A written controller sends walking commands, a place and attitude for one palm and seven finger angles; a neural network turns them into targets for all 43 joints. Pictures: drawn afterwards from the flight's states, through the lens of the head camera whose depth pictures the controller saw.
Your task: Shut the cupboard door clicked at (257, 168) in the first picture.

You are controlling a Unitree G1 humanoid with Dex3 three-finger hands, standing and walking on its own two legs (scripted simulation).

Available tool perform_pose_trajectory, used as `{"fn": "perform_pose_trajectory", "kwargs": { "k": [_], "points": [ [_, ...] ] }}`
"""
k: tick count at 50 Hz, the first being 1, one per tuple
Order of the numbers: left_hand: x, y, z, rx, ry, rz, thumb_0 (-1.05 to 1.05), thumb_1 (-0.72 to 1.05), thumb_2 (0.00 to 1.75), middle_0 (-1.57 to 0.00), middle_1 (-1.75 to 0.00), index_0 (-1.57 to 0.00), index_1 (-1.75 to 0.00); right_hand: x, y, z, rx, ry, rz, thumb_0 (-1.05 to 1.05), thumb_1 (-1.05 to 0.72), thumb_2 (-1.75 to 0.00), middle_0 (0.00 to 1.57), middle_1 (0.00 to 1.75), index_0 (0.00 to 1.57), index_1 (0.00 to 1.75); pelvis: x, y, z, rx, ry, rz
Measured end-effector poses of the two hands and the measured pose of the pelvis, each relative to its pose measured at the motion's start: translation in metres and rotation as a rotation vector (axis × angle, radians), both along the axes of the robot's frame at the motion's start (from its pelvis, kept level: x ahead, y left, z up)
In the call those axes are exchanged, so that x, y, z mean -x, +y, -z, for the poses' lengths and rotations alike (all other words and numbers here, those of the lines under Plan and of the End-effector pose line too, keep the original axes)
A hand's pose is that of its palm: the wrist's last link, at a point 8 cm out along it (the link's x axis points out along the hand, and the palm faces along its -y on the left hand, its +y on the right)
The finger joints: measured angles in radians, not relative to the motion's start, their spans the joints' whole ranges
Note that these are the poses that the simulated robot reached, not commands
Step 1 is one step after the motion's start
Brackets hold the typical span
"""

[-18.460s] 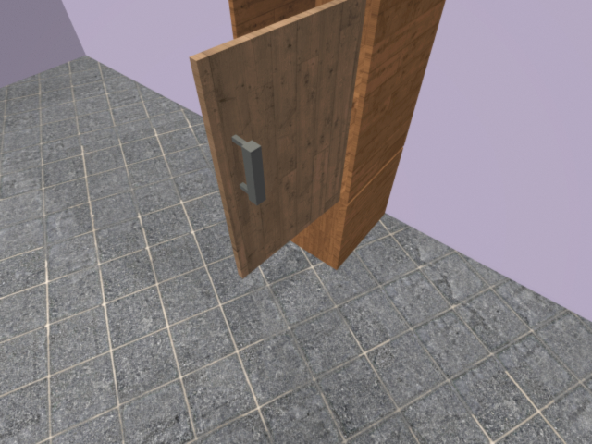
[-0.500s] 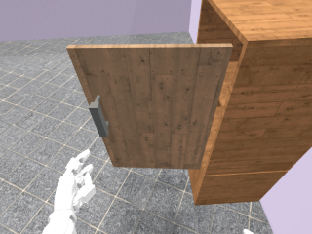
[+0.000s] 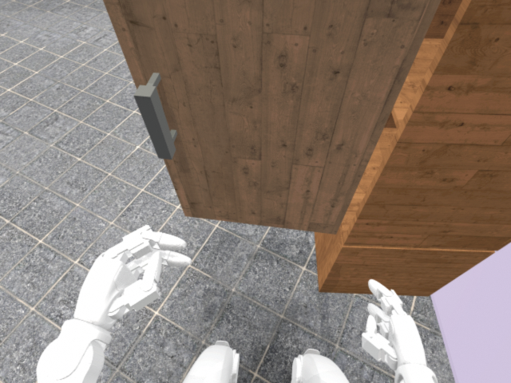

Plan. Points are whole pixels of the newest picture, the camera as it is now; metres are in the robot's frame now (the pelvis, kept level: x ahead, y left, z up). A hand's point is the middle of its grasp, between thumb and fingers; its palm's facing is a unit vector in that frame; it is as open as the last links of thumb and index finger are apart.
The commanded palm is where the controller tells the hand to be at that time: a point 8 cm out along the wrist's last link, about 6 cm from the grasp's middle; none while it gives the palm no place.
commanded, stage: raise the hand and make a fist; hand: left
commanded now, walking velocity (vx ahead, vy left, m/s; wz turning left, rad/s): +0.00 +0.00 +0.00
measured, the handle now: (161, 117) +0.49 +0.20 +0.12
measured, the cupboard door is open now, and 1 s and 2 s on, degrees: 84 84 84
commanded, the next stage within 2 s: bring the fist close to the handle in 1.20 s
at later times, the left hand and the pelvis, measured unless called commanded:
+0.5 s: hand (98, 256) +0.25 +0.22 +0.11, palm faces +0.02 -1.00 -0.05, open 3.1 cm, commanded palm +0.22 +0.26 +0.10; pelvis +0.03 +0.03 +0.03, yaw -1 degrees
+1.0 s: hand (108, 254) +0.25 +0.21 +0.11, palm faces -0.08 -1.00 -0.03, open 3.1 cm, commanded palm +0.23 +0.27 +0.12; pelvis +0.03 +0.03 +0.05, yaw -1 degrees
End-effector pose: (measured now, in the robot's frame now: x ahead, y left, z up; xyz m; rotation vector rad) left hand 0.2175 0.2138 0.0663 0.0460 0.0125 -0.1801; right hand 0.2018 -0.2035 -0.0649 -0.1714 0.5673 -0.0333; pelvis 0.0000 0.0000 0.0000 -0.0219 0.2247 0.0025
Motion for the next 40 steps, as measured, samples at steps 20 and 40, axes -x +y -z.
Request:
{"fn": "perform_pose_trajectory", "kwargs": {
  "k": [20,40],
  "points": [
    [-0.006,0.038,-0.013,0.007,0.073,-0.074,0.02,0.90,0.90,-1.05,-1.23,-1.05,-1.23,0.020,-0.015,-0.023,0.122,0.091,0.098,0.02,-0.91,-0.90,0.20,0.30,0.20,0.30,-0.024,0.031,-0.022,0.010,-0.003,0.017],
    [-0.018,0.069,-0.065,-0.016,-0.042,-0.174,0.02,0.90,0.90,-1.29,-1.49,-1.28,-1.49,0.000,0.025,-0.048,0.059,0.030,0.005,0.02,-0.90,-0.90,0.21,0.30,0.20,0.30,-0.032,0.037,-0.041,0.020,-0.069,0.006]
  ]
}}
